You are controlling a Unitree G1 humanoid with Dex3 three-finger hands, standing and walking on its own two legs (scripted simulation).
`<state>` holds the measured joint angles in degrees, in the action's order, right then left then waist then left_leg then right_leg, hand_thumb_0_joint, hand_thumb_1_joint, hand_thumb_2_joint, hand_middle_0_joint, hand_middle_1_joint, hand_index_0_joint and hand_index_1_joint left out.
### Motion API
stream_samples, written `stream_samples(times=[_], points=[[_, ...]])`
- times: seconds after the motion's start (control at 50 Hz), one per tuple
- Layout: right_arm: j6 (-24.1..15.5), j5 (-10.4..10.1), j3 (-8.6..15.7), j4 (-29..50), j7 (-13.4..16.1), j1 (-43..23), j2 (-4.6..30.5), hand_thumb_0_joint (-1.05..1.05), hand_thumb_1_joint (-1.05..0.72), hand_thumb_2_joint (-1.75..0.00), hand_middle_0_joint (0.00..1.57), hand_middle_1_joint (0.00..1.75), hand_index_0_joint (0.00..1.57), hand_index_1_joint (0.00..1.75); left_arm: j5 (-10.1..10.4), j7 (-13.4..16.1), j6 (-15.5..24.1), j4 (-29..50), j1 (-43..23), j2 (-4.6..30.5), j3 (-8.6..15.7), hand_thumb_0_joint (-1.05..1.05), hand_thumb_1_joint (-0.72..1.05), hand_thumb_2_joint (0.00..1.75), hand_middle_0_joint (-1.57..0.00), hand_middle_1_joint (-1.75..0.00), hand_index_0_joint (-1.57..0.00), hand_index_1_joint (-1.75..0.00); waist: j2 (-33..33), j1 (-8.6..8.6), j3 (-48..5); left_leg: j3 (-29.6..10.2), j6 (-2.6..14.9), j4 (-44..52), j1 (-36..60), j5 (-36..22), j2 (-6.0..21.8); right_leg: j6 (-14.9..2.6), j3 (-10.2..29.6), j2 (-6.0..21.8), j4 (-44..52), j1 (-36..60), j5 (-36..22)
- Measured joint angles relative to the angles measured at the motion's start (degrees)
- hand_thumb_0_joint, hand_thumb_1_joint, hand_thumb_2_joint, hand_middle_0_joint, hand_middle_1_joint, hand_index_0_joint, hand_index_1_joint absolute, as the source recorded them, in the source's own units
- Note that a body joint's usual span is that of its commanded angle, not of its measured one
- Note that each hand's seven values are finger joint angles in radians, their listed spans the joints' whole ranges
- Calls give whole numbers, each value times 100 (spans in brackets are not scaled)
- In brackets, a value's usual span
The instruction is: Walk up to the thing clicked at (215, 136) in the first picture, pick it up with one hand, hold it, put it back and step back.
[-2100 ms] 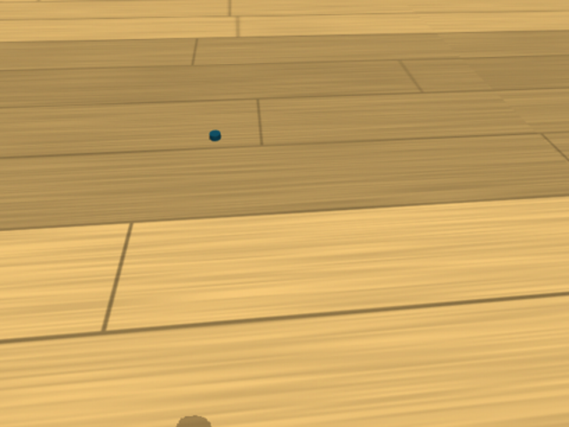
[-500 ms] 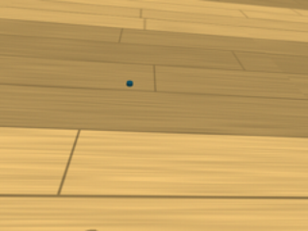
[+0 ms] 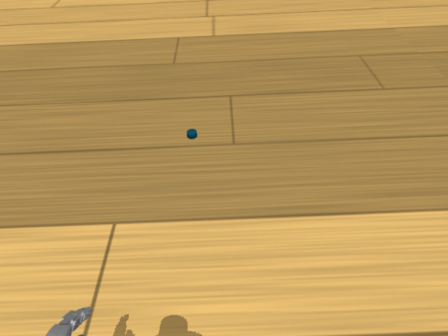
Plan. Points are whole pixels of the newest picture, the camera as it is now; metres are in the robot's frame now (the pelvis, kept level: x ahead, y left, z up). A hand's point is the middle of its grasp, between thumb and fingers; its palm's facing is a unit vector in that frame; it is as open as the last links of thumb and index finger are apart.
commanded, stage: walk up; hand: left
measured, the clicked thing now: (191, 133) +1.44 +0.24 -0.75
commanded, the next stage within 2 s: none
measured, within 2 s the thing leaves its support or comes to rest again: neither
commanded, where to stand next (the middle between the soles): +1.06 -0.02 m, yaw +1 degrees
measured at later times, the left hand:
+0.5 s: hand (92, 269) +0.31 +0.31 -0.14, palm faces -0.08 -0.95 -0.31, open 7.4 cm
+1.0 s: hand (143, 172) +0.57 +0.23 -0.10, palm faces -0.02 -0.93 -0.37, open 7.4 cm
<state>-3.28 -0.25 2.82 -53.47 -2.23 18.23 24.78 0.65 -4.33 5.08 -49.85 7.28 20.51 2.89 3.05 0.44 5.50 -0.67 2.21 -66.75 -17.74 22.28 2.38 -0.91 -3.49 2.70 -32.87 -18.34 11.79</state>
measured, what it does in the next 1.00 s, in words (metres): walks ahead: left foot, then right foot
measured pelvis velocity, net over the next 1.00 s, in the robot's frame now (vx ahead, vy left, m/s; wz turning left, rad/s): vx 0.47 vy -0.03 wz -0.01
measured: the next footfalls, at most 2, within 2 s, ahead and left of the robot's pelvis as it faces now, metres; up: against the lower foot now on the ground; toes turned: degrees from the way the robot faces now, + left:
left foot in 0.26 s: +0.32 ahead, +0.15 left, +0.00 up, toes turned +6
right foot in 0.74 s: +0.54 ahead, -0.13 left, +0.00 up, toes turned -6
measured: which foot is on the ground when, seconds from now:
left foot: up 0.00-0.24, down 0.26-0.76, up 0.78-1.00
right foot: down 0.00-0.28, up 0.30-0.72, down 0.74-1.00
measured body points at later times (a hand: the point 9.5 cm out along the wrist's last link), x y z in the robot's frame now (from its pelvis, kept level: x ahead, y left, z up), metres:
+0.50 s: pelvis +0.25 +0.04 +0.01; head +0.26 +0.07 +0.46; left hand +0.31 +0.36 -0.12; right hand +0.31 -0.28 -0.08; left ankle +0.28 +0.14 -0.73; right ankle +0.30 -0.12 -0.67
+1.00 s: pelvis +0.47 -0.03 +0.01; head +0.49 -0.05 +0.46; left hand +0.57 +0.28 -0.08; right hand +0.53 -0.35 -0.12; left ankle +0.53 +0.13 -0.67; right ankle +0.50 -0.13 -0.73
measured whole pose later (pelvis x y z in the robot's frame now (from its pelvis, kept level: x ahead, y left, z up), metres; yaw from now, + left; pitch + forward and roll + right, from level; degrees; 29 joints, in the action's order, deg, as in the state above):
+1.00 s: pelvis +0.47 -0.03 +0.01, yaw -1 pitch -3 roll +0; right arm -2.8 0.6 2.8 -51.3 -3.5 16.8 24.8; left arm -0.1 -3.6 5.1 -48.7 13.9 21.0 2.3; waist 3.5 -0.6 4.2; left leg -0.7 0.4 -53.0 -27.5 16.6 3.9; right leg -2.7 -5.7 0.9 -26.4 -11.6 12.4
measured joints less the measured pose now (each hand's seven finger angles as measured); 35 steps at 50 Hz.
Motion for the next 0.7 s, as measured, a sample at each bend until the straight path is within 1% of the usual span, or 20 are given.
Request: stream_samples(times=[0.02, 0.06, 0.12, 0.18, 0.22, 0.24, 0.26, 0.28, 0.3, 0.32, 0.36, 0.4, 0.46, 0.52, 0.56, 0.64, 0.7], points=[[-11, 8, 4, 53, -24, -87, 15, 1, -90, -90, 21, 30, 20, 30, -1, 17, 2, -4, 106, -20, -24, 1, 90, 90, -21, -30, -20, -30, 9, -29, -19, 17, -8, 76, -273, -142, 48, -7, 3, -21, 148, 157, 12], [-31, 40, 35, 176, -97, -239, 41, 1, -90, -90, 21, 30, 20, 30, -28, 29, -7, -31, 326, -21, -56, 1, 90, 90, -21, -30, -20, -30, 27, -76, -58, 41, -59, 526, -714, -380, 176, -23, 1, -75, 396, 437, 58], [-30, 98, 91, 300, -203, -383, 44, 1, -90, -90, 21, 30, 20, 30, -87, 7, -28, -66, 624, 60, -50, 1, 90, 90, -21, -30, -20, -31, 0, -150, -124, 127, -183, 1632, -1097, -587, 342, -47, -38, -132, 599, 780, 234], [-17, 139, 127, 312, -273, -472, 29, 1, -90, -90, 20, 30, 20, 30, -122, -25, -42, -70, 872, 207, -16, 1, 90, 90, -21, -30, -20, -31, -75, -269, -168, 245, -250, 2640, -1181, -1049, 409, 10, -75, -165, 622, 1071, 520], [-28, 147, 145, 291, -297, -496, 10, 1, -90, -90, 20, 30, 20, 30, -129, -37, -64, -93, 1024, 328, 9, 1, 90, 90, -21, -30, -20, -31, -151, -343, -217, 321, -251, 3069, -1076, -1335, 387, 64, -85, -163, 523, 1240, 792], [-49, 152, 151, 290, -302, -486, 5, 1, -90, -90, 20, 30, 20, 30, -137, -37, -85, -116, 1100, 390, 23, 1, 90, 90, -21, -30, -20, -31, -200, -364, -256, 375, -230, 3235, -958, -1379, 351, 89, -84, -141, 406, 1304, 973], [-89, 156, 152, 308, -302, -461, 21, 1, -90, -90, 21, 30, 20, 30, -146, -28, -105, -134, 1186, 445, 31, 1, 90, 90, -21, -30, -20, -31, -244, -377, -303, 419, -182, 3371, -793, -1342, 294, 105, -61, -106, 192, 1324, 1200], [-144, 179, 166, 323, -277, -474, 13, 1, -90, -90, 21, 30, 20, 30, -147, -3, -126, -170, 1241, 502, 44, 1, 90, 90, -21, -30, -20, -31, -359, -360, -302, 486, -113, 3312, -723, -1554, 201, 37, -12, 8, -251, 1235, 1436], [-198, 214, 177, 362, -230, -504, -11, 0, -90, -90, 21, 30, 20, 30, -125, 38, -172, -233, 1236, 525, 58, 1, 90, 90, -21, -30, -20, -31, -469, -327, -259, 565, -70, 3066, -726, -1402, 125, -41, 167, 57, -965, 1004, 1550], [-233, 192, 170, 409, -193, -519, -39, 0, -90, -90, 21, 30, 20, 30, -100, 83, -223, -297, 1210, 523, 56, 1, 90, 90, -21, -30, -20, -31, -517, -271, -226, 597, -41, 2904, -701, -1205, 92, -112, 373, -31, -1718, 713, 1591], [-245, 97, 119, 458, -147, -501, -137, 0, -90, -90, 21, 30, 20, 30, -76, 134, -265, -382, 1147, 556, 3, 1, 90, 90, -21, -30, -20, -30, -619, -186, -186, 657, -12, 2978, -467, -1016, 51, -172, 596, -197, -2803, 135, 1351], [-234, 56, 46, 482, -112, -425, -224, 0, -90, -90, 21, 30, 21, 30, -52, 125, -237, -393, 1095, 584, -11, 1, 90, 90, -20, -30, -20, -30, -723, -147, -165, 735, -3, 3295, -124, -995, 10, -162, 579, -161, -3123, -345, 1024], [-235, 44, -33, 472, -98, -253, -264, 0, -90, -90, 21, 30, 21, 30, -57, 45, -214, -333, 1009, 577, -6, 1, 90, 90, -20, -30, -20, -30, -764, -105, -156, 806, -1, 3762, 337, -993, -42, -53, 458, 45, -2764, -862, 712], [-229, 50, -61, 438, -104, -70, -239, 0, -90, -90, 21, 30, 21, 30, -102, -53, -252, -271, 925, 545, -2, 1, 90, 90, -20, -30, -20, -30, -715, -47, -161, 839, 5, 4110, 733, -927, -84, 59, 384, 244, -2110, -1159, 392], [-225, 42, -53, 409, -111, 50, -207, 0, -90, -90, 21, 30, 21, 30, -130, -108, -293, -263, 846, 518, 10, 1, 90, 90, -20, -30, -20, -30, -660, 13, -169, 839, -17, 4283, 968, -854, -108, 90, 363, 347, -1649, -1256, 120], [-190, 28, -23, 341, -114, 255, -122, 1, -90, -90, 21, 30, 21, 30, -147, -162, -315, -261, 643, 464, 36, 1, 90, 90, -20, -30, -20, -30, -547, 102, -157, 854, -149, 4409, 1378, -579, -127, 51, 329, 432, -650, -1178, -427], [-132, 37, -7, 300, -95, 379, -70, 1, -90, -90, 21, 30, 21, 30, -134, -154, -282, -252, 466, 428, 59, 1, 90, 90, -20, -30, -20, -30, -455, 155, -170, 849, -298, 4231, 1592, -205, -79, -40, 229, 339, -93, -898, -523]])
